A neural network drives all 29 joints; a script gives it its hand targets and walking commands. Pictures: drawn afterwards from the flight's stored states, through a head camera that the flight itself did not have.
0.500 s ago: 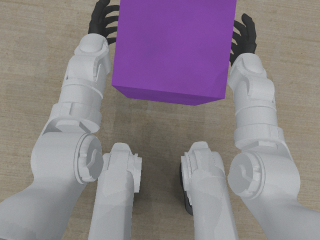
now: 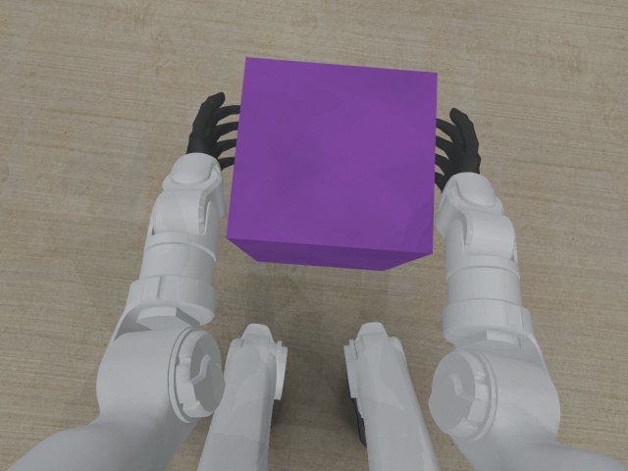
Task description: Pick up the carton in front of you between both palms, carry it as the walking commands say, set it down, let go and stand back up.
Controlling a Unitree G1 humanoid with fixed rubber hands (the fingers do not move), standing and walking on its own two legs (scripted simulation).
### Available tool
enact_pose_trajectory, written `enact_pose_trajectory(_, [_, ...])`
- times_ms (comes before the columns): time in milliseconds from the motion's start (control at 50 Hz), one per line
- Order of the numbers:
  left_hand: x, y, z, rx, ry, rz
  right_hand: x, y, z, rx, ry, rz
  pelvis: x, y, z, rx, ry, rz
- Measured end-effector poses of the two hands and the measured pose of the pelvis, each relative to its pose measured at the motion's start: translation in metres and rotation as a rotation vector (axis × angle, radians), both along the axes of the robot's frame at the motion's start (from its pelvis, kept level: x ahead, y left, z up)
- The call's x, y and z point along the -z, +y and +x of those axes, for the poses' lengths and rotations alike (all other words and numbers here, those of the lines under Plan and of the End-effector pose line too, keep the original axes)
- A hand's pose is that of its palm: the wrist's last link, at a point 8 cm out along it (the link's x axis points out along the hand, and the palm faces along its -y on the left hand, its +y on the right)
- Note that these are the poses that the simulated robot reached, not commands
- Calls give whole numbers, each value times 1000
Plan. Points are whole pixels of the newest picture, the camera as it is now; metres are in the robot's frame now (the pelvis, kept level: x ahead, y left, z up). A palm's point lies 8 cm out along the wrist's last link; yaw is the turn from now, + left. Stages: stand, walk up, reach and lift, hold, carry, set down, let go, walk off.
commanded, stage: reach and lift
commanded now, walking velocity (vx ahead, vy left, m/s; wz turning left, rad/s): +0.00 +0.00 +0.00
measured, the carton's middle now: (328, 186) +0.49 -0.02 -0.12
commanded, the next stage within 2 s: none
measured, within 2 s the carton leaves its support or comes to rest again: neither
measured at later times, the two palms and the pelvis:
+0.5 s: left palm (139, 136) +0.44 +0.14 +0.11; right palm (542, 151) +0.43 -0.16 +0.11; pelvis +0.05 +0.00 +0.14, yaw +0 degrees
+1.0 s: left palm out of the picture +0.39 +0.14 +0.25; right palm out of the picture +0.39 -0.16 +0.26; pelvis +0.10 +0.00 +0.25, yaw +0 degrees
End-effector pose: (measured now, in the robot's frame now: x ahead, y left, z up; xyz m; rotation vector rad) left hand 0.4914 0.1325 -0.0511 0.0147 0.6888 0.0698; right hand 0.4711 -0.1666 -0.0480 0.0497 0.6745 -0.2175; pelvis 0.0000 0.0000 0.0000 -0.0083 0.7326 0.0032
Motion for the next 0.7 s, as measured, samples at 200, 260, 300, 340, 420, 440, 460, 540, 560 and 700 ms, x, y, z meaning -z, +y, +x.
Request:
enact_pose_trajectory(200, [-68,2,-22,-15,6,-7,-68,2,-19,-4,5,6,-57,0,21,-1,-88,0])
enact_pose_trajectory(260, [-88,3,-28,-20,8,-8,-87,2,-24,-7,7,8,-75,1,27,0,-119,1])
enact_pose_trajectory(300, [-101,3,-33,-25,8,-8,-100,3,-28,-9,7,8,-87,1,31,1,-140,2])
enact_pose_trajectory(340, [-113,4,-37,-30,8,-9,-113,4,-31,-12,7,9,-98,0,35,1,-161,3])
enact_pose_trajectory(420, [-138,5,-46,-38,6,-10,-138,5,-38,-19,5,10,-121,0,43,2,-205,4])
enact_pose_trajectory(440, [-143,5,-48,-39,6,-10,-144,5,-39,-20,5,10,-126,0,45,2,-217,5])
enact_pose_trajectory(460, [-149,6,-50,-41,5,-10,-150,5,-41,-22,4,10,-132,0,47,2,-229,5])
enact_pose_trajectory(540, [-173,6,-59,-48,4,-11,-173,6,-48,-28,3,10,-154,-1,56,1,-280,6])
enact_pose_trajectory(560, [-179,7,-61,-49,3,-11,-179,6,-49,-29,3,10,-159,-1,58,1,-293,6])
enact_pose_trajectory(700, [-220,8,-76,-58,2,-10,-220,7,-61,-39,2,9,-195,-3,74,1,-399,8])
